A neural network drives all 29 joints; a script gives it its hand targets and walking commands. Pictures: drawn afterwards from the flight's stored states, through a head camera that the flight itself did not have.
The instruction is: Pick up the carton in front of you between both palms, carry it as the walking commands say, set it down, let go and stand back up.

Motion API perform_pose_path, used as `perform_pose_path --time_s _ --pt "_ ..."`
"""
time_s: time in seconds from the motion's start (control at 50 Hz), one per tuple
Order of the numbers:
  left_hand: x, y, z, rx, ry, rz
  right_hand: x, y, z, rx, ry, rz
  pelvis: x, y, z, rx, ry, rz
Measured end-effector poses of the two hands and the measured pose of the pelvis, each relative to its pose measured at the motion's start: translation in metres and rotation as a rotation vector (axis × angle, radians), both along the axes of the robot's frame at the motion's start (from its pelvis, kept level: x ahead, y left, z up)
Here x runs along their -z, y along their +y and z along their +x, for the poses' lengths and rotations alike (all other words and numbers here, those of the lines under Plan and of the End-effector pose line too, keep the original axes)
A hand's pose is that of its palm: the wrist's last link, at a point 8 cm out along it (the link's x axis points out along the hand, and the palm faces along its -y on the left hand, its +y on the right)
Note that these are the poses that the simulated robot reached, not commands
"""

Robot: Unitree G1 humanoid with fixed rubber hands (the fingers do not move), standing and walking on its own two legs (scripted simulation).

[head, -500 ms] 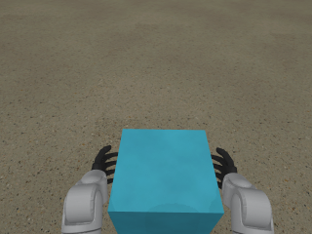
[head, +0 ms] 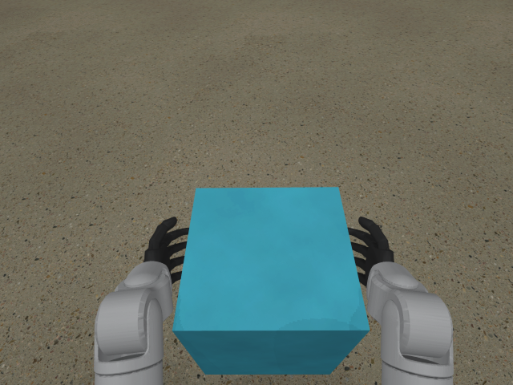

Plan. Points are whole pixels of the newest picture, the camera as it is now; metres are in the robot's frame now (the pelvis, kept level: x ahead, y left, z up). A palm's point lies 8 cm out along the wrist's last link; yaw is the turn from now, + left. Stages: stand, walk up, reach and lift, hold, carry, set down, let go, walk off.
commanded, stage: carry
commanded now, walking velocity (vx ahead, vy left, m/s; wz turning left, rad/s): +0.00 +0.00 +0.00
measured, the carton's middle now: (267, 287) +0.28 +0.00 +0.01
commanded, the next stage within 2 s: none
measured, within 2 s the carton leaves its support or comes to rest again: neither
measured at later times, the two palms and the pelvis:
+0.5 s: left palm (192, 192) +0.42 +0.13 +0.09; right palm (371, 201) +0.40 -0.17 +0.08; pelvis +0.14 +0.00 +0.00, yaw -4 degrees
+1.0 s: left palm (212, 201) +0.42 +0.10 +0.06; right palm (385, 205) +0.41 -0.20 +0.06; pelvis +0.15 -0.04 -0.02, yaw -3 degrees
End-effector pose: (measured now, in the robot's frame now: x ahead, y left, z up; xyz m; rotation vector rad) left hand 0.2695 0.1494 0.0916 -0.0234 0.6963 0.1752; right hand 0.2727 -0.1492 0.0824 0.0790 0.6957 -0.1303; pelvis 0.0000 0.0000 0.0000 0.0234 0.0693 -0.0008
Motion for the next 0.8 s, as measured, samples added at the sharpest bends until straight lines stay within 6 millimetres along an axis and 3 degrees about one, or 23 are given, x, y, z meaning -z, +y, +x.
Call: perform_pose_path --time_s 0.08,0.16,0.24,0.34,0.5,0.8 --pt "0.007 0.005 0.048 0.033 -0.022 -0.017 0.0 0.005 0.039 0.028 -0.023 -0.024 0.011 0.01 0.049 0.01 -0.019 -0.026" --pt "0.027 0.011 0.084 0.03 0.022 -0.056 0.01 0.011 0.076 0.02 0.023 -0.07 0.017 0.014 0.087 0.027 -0.013 0.002" --pt "0.035 0.011 0.108 0.028 0.066 -0.051 0.018 0.011 0.101 0.019 0.067 -0.067 0.015 0.015 0.112 0.041 0.01 0.002" --pt "0.027 0.003 0.133 0.042 0.039 -0.032 0.017 0.003 0.119 0.041 0.039 -0.038 0.012 0.013 0.125 0.053 0.033 -0.006" --pt "0.004 -0.021 0.15 0.072 -0.004 -0.005 0.003 -0.021 0.127 0.072 -0.003 -0.016 0.004 -0.002 0.139 0.062 0.037 0.008" --pt "0.012 -0.051 0.151 0.086 0.009 0.005 0.01 -0.051 0.128 0.079 0.009 -0.014 0.014 -0.031 0.152 0.056 -0.023 -0.002"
